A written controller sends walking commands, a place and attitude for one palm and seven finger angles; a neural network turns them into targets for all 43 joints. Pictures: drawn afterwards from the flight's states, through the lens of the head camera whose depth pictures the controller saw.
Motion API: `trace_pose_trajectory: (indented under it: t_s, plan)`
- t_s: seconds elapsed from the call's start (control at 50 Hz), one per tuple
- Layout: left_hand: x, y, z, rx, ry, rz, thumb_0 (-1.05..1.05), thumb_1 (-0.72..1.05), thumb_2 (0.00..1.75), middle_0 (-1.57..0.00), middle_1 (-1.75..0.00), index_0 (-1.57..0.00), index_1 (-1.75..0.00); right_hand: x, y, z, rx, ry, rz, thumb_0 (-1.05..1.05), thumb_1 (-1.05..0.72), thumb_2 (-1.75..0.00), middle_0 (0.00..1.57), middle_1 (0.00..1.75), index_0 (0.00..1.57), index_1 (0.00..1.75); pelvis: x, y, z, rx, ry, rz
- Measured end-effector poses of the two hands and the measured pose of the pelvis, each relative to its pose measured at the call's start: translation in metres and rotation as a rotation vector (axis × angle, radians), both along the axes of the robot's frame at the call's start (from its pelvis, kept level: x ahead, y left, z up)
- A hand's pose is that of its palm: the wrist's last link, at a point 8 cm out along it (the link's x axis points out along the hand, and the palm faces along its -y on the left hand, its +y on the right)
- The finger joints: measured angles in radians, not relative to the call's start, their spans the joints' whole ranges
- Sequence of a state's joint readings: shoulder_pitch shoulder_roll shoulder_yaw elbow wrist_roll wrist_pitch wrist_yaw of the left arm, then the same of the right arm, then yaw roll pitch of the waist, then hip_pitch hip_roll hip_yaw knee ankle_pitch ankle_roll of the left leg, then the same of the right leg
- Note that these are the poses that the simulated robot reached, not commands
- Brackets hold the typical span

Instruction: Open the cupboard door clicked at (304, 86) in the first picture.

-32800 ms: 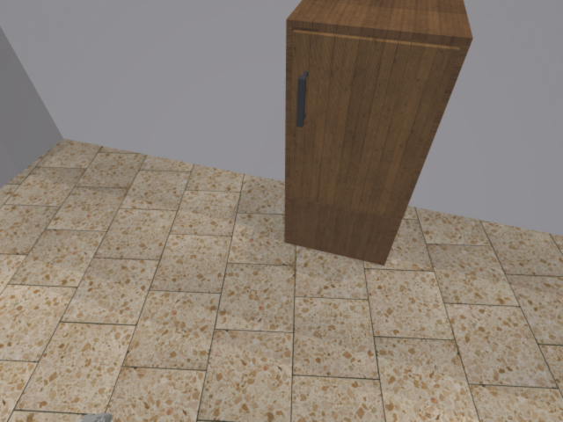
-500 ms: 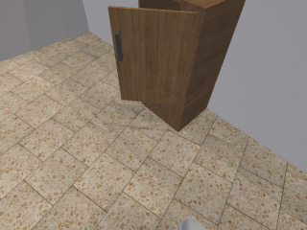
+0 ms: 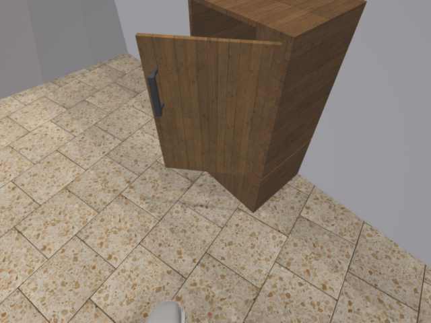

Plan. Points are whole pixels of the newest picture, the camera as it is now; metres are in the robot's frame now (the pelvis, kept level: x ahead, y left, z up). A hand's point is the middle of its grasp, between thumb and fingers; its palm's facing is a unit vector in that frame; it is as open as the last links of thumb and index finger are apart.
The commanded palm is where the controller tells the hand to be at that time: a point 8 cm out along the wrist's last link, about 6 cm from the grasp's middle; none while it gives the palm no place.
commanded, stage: take the last steps up to it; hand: left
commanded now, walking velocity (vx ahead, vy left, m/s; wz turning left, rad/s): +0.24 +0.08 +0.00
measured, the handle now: (157, 93) +0.76 +0.24 -0.03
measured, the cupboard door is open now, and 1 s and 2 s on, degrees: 40 40 40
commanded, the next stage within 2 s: come to a stop and stand still in 0.24 s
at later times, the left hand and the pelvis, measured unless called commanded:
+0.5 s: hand (115, 292) +0.21 +0.25 -0.18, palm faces +0.01 -0.98 -0.20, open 7.3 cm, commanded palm none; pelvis +0.15 +0.07 -0.01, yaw -2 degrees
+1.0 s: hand (106, 292) +0.21 +0.28 -0.20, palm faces -0.06 -0.98 -0.21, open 7.3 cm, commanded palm none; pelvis +0.15 +0.09 -0.02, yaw -4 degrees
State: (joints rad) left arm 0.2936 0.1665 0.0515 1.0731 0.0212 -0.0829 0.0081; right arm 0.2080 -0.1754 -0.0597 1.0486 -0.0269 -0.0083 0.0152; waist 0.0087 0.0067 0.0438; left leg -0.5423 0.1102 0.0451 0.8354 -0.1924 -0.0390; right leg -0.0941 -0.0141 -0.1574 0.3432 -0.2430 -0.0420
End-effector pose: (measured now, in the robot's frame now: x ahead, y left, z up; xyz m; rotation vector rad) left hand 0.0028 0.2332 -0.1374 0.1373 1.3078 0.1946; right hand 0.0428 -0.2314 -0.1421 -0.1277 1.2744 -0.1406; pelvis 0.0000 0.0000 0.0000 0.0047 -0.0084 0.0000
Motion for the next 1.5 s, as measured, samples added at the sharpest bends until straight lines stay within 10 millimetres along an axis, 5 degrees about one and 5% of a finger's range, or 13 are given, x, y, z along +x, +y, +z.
trace_pose_trajectory:
  t_s: [0.14, 0.22, 0.34, 0.5, 0.58, 0.68, 0.86, 1.18, 1.34, 1.5]
  plan:
    - [-0.022, 0.010, -0.018, -0.077, 0.191, 0.090, 0.00, 0.92, 0.90, -0.20, -0.30, -0.20, -0.30, 0.131, 0.032, 0.010, -0.036, -0.146, 0.118, 0.00, -0.92, -0.90, 0.19, 0.30, 0.20, 0.30, 0.059, 0.033, -0.009, -0.011, -0.007, 0.007]
    - [-0.009, 0.027, -0.034, -0.102, 0.271, 0.089, 0.00, 0.91, 0.90, -0.20, -0.30, -0.20, -0.30, 0.175, 0.055, 0.006, -0.065, -0.216, 0.137, 0.00, -0.92, -0.90, 0.20, 0.30, 0.20, 0.30, 0.087, 0.055, -0.023, -0.010, -0.015, -0.009]
    - [0.078, 0.053, -0.027, -0.075, 0.157, 0.024, 0.01, 0.91, 0.90, -0.20, -0.30, -0.20, -0.29, 0.164, 0.079, 0.005, -0.044, -0.134, 0.067, -0.01, -0.92, -0.90, 0.20, 0.30, 0.20, 0.30, 0.117, 0.069, -0.012, -0.002, -0.008, -0.034]
    - [0.199, 0.066, -0.014, -0.006, -0.032, -0.066, 0.01, 0.93, 0.90, -0.19, -0.30, -0.20, -0.29, 0.128, 0.068, -0.003, -0.055, 0.037, -0.024, -0.02, -0.95, -0.90, 0.20, 0.30, 0.21, 0.30, 0.152, 0.068, -0.008, 0.010, -0.004, -0.039]
    - [0.234, 0.062, -0.014, 0.025, -0.067, -0.108, 0.00, 0.93, 0.90, -0.19, -0.30, -0.20, -0.29, 0.115, 0.065, -0.017, -0.023, 0.116, -0.077, -0.01, -0.93, -0.90, 0.20, 0.30, 0.21, 0.30, 0.165, 0.058, -0.015, 0.022, -0.005, -0.054]
    - [0.255, 0.054, -0.013, 0.032, -0.076, -0.147, 0.00, 0.92, 0.90, -0.19, -0.30, -0.20, -0.29, 0.108, 0.061, -0.021, -0.005, 0.157, -0.126, 0.00, -0.92, -0.90, 0.20, 0.30, 0.20, 0.30, 0.169, 0.053, -0.017, 0.006, 0.002, -0.044]
    - [0.246, 0.062, -0.029, -0.038, -0.092, -0.101, 0.00, 0.91, 0.90, -0.20, -0.30, -0.20, -0.30, 0.114, 0.068, -0.009, -0.074, 0.123, -0.094, 0.00, -0.91, -0.90, 0.20, 0.30, 0.20, 0.30, 0.158, 0.074, -0.019, -0.007, -0.019, -0.038]
    - [0.161, 0.117, -0.003, 0.080, 0.063, -0.105, 0.00, 0.91, 0.90, -0.20, -0.30, -0.20, -0.30, 0.171, 0.101, -0.011, 0.005, -0.152, -0.020, 0.00, -0.93, -0.90, 0.20, 0.30, 0.21, 0.30, 0.154, 0.100, -0.016, 0.005, -0.015, -0.085]
    - [0.153, 0.098, 0.003, 0.072, 0.109, -0.095, 0.00, 0.91, 0.90, -0.19, -0.30, -0.20, -0.29, 0.158, 0.086, -0.017, 0.014, -0.072, -0.015, 0.00, -0.93, -0.90, 0.20, 0.30, 0.21, 0.30, 0.162, 0.088, -0.010, 0.016, -0.004, -0.081]
    - [0.182, 0.061, -0.002, 0.027, 0.073, -0.116, 0.00, 0.91, 0.90, -0.20, -0.30, -0.20, -0.30, 0.130, 0.070, -0.020, 0.018, 0.044, -0.037, 0.00, -0.92, -0.90, 0.20, 0.30, 0.20, 0.30, 0.171, 0.068, -0.008, 0.019, -0.006, -0.076]
